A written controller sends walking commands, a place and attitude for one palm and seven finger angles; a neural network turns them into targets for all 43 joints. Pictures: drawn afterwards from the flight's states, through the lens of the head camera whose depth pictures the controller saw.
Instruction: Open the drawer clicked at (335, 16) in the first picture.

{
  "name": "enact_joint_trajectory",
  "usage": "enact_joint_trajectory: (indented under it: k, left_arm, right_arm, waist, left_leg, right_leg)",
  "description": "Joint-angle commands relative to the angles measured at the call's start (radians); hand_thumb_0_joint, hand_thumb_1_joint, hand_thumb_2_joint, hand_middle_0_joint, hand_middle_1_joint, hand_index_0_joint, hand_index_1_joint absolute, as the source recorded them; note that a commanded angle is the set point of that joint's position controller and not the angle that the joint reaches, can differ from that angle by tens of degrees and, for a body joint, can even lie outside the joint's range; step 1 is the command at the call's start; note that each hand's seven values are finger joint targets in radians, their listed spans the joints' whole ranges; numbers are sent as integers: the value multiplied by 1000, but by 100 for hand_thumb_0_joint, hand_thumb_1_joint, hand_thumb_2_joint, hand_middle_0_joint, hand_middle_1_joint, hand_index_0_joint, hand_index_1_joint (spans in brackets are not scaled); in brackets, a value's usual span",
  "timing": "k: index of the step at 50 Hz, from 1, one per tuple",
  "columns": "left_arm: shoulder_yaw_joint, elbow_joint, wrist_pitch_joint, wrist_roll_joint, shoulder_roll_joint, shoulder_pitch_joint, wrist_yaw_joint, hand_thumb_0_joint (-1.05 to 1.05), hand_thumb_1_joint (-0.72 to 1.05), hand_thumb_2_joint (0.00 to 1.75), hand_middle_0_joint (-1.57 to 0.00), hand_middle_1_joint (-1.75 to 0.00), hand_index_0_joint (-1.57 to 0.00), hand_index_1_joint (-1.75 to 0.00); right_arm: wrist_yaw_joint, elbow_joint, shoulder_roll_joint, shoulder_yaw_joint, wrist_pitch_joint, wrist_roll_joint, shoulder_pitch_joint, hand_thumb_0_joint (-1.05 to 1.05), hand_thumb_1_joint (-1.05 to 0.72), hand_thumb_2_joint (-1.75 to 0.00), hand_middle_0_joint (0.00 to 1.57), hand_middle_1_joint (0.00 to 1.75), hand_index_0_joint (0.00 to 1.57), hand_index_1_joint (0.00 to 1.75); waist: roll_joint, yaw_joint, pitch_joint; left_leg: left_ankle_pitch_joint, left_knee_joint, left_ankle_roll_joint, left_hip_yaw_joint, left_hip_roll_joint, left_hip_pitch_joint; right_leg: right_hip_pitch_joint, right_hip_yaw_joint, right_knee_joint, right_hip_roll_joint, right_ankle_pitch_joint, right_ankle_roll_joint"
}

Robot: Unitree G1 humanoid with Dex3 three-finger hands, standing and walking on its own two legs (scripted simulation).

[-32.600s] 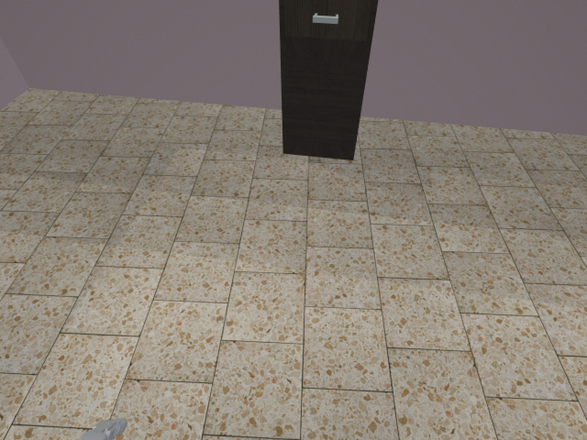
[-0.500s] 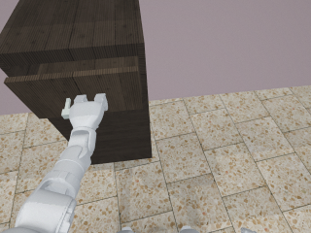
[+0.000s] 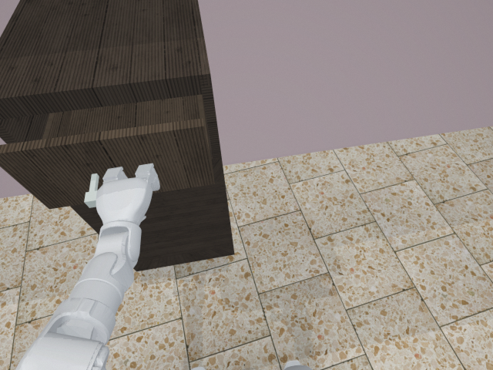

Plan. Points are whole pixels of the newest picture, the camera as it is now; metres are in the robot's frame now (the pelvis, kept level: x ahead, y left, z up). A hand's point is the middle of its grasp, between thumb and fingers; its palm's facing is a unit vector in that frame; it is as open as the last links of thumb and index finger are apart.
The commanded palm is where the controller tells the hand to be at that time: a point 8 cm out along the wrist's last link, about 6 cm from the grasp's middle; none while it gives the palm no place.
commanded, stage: pull the drawer open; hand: left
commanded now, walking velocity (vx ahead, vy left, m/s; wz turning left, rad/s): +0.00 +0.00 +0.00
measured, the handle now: (117, 186) +0.45 +0.23 +0.00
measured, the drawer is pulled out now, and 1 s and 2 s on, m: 0.08 0.18 0.30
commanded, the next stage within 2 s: open the thumb to release the handle in 1.94 s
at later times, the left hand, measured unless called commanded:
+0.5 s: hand (136, 247) +0.33 +0.19 -0.02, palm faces -0.02 -0.04 -1.00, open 5.5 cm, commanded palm +0.31 +0.20 +0.03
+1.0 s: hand (137, 266) +0.30 +0.18 -0.02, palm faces -0.01 -0.10 -0.99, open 5.5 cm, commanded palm +0.24 +0.20 +0.03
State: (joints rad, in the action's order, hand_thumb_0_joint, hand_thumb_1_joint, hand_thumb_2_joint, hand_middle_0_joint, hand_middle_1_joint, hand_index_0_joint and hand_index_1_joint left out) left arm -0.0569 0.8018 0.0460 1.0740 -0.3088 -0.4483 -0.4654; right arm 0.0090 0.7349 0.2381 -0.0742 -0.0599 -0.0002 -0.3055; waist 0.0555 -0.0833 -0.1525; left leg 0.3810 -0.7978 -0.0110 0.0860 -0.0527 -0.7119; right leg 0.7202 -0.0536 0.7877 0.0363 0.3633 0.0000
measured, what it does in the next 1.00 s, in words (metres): stands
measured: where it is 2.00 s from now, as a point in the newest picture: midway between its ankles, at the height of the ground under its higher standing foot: outside the picture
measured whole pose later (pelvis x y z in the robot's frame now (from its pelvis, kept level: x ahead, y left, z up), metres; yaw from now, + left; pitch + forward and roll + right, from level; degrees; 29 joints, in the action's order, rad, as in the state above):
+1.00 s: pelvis +0.00 -0.02 +0.01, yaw +1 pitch +11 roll +1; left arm -0.14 0.39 0.11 1.07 -0.25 0.00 -0.47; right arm 0.02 0.70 0.25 -0.07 -0.06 0.00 -0.22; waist 0.04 -0.03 -0.13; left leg 0.36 -0.73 0.01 0.08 -0.05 -0.56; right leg 0.59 -0.05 0.76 0.04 0.37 0.02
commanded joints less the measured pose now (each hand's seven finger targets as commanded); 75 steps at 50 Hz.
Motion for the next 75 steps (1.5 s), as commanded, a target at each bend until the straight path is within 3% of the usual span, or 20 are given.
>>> enact_joint_trajectory:
  k: [1, 5, 12, 13, 15, 16, 18, 21, 25, 33, 35, 36, 43, 46, 50, 58, 60, 69, 73, 75]
  left_arm:
    - [72, -256, 54, -5, -184, 7, -63, 0, 90, 90, -40, -135, -40, -135]
    - [61, -389, 105, 1, -162, 90, -77, 0, 90, 90, -40, -135, -40, -135]
    - [-44, -592, 188, -6, -42, 322, -56, 0, 90, 90, -40, -135, -40, -135]
    - [-63, -575, 187, 15, -54, 148, -59, 0, 90, 90, -40, -135, -40, -135]
    - [-28, -551, 176, 47, -119, -84, -65, 0, 90, 90, -40, -135, -40, -135]
    - [-28, -496, 176, 67, -109, -14, -69, 0, 90, 90, -40, -135, -40, -135]
    - [-34, -449, 176, 71, -98, 24, -63, 0, 90, 90, -40, -135, -40, -135]
    - [-51, -475, 163, 61, -95, -41, -51, 0, 90, 90, -40, -135, -40, -135]
    - [-29, -430, 140, 37, -104, -51, -34, 0, 90, 90, -40, -135, -40, -135]
    - [34, -354, 62, 38, -171, -84, -45, 0, 90, 90, -40, -135, -40, -135]
    - [76, -367, 56, 32, -195, 33, -49, 0, 90, 90, -40, -135, -40, -135]
    - [51, -374, 57, 35, -166, 72, -53, 0, 90, 90, -40, -135, -40, -135]
    - [58, -496, 72, -8, -141, 318, -58, 0, 90, 90, -40, -135, -40, -135]
    - [41, -555, 90, -11, -118, 418, -60, 0, 90, 90, -40, -135, -40, -135]
    - [32, -673, 116, -6, -102, 529, -70, 0, 90, 90, -40, -135, -40, -135]
    - [-23, -795, 139, 12, -52, 734, -87, 0, 90, 90, -40, -135, -40, -135]
    - [8, -844, 136, 13, -81, 761, -89, 0, 90, 90, -40, -135, -40, -135]
    - [-56, -911, 99, 33, -28, 923, -86, 0, 90, 90, -40, -135, -40, -135]
    - [-32, -948, 58, 35, -56, 1042, -88, 0, 90, 90, -40, -135, -40, -135]
    - [-23, -988, 39, 28, -63, 1108, -86, 0, 90, 90, -40, -135, -40, -135]
  right_arm:
    - [8, -133, 126, -36, 44, -6, 45, 0, -90, -90, 20, 30, 20, 30]
    - [1, -151, 125, -37, 42, -4, 84, 0, -90, -90, 20, 30, 20, 30]
    - [-24, -201, 106, -22, 23, -6, 169, 0, -90, -90, 20, 30, 20, 30]
    - [-15, -176, 114, -18, 18, -1, 178, 0, -90, -90, 20, 30, 20, 30]
    - [8, -148, 115, -18, 16, 6, 167, 0, -90, -90, 20, 30, 20, 30]
    - [12, -146, 107, -13, 20, 14, 177, 0, -90, -90, 20, 30, 20, 30]
    - [17, -147, 98, -5, 19, 15, 188, 0, -90, -90, 20, 30, 20, 30]
    - [24, -150, 92, -8, 14, 15, 201, 0, -90, -90, 20, 30, 20, 30]
    - [35, -144, 89, -7, 15, 12, 199, 0, -90, -90, 20, 30, 20, 30]
    - [54, -128, 78, 3, 42, 12, 199, 0, -90, -90, 20, 30, 20, 30]
    - [47, -139, 83, -6, 44, 14, 192, 0, -90, -90, 20, 30, 20, 30]
    - [45, -145, 77, -3, 47, 14, 201, 0, -90, -90, 20, 30, 20, 30]
    - [28, -183, 87, -11, 59, -1, 213, 0, -90, -90, 20, 30, 20, 30]
    - [19, -199, 93, -10, 60, -6, 228, 0, -90, -90, 20, 30, 20, 30]
    - [2, -212, 96, -18, 55, -5, 250, 0, -90, -90, 20, 30, 20, 30]
    - [-14, -245, 82, 4, 50, 6, 313, 0, -90, -90, 20, 30, 20, 30]
    - [-16, -250, 82, 2, 45, 7, 321, 0, -90, -90, 20, 30, 20, 30]
    - [-35, -277, 48, 30, 52, 14, 350, 0, -90, -90, 20, 30, 20, 30]
    - [-45, -287, 40, 42, 62, 21, 362, 0, -90, -90, 20, 30, 20, 30]
    - [-54, -293, 37, 43, 61, 20, 358, 0, -90, -90, 20, 30, 20, 30]
  waist:
    - [-82, 100, -329]
    - [-38, 110, -348]
    - [-40, 114, -309]
    - [-62, 71, -274]
    - [-39, 42, -234]
    - [-24, 71, -242]
    - [-40, 89, -253]
    - [1, 96, -316]
    - [-78, 88, -308]
    - [-109, 98, -278]
    - [-92, 128, -311]
    - [-90, 135, -325]
    - [-101, 159, -279]
    - [-116, 156, -232]
    - [-50, 162, -239]
    - [-66, 163, -158]
    - [-60, 169, -175]
    - [-92, 174, -124]
    - [-95, 191, -125]
    - [-58, 196, -137]
  left_leg:
    - [-342, 84, -11, -22, 72, 206]
    - [-421, 92, -4, -23, 69, 272]
    - [-565, 84, 1, -37, 62, 358]
    - [-537, 76, -1, -47, 59, 362]
    - [-469, 74, -4, -56, 61, 357]
    - [-454, 77, -4, -50, 68, 355]
    - [-436, 77, 0, -47, 78, 350]
    - [-461, 72, 2, -41, 81, 382]
    - [-423, 71, -1, -43, 88, 345]
    - [-285, 66, -6, -34, 104, 231]
    - [-294, 74, -3, -31, 107, 233]
    - [-289, 77, -1, -25, 107, 231]
    - [-244, 108, 0, -13, 106, 198]
    - [-232, 122, 1, -13, 101, 200]
    - [-274, 128, 5, -16, 95, 258]
    - [-281, 113, 5, -28, 88, 289]
    - [-302, 109, 8, -35, 87, 304]
    - [-313, 79, 7, -50, 94, 320]
    - [-339, 59, 11, -49, 99, 321]
    - [-363, 58, 15, -51, 97, 323]
  right_leg:
    - [-299, 65, -93, 28, -412, 31]
    - [-324, 71, -92, 27, -473, 39]
    - [-332, 84, -88, 23, -564, 35]
    - [-288, 86, -94, 25, -534, 31]
    - [-237, 86, -96, 25, -446, 35]
    - [-243, 86, -93, 23, -435, 37]
    - [-257, 85, -93, 22, -437, 39]
    - [-285, 72, -87, 16, -473, 40]
    - [-326, 64, -95, 10, -506, 33]
    - [-337, 22, -105, -12, -480, 16]
    - [-382, 15, -103, -10, -512, 26]
    - [-386, 12, -100, -13, -521, 21]
    - [-411, 5, -121, -5, -472, 25]
    - [-392, 14, -129, 1, -423, 28]
    - [-372, 27, -121, 12, -401, 45]
    - [-313, 40, -105, 23, -377, 47]
    - [-325, 29, -101, 24, -398, 54]
    - [-305, 14, -85, 24, -447, 48]
    - [-317, -16, -72, 23, -539, 48]
    - [-335, -23, -65, 19, -568, 52]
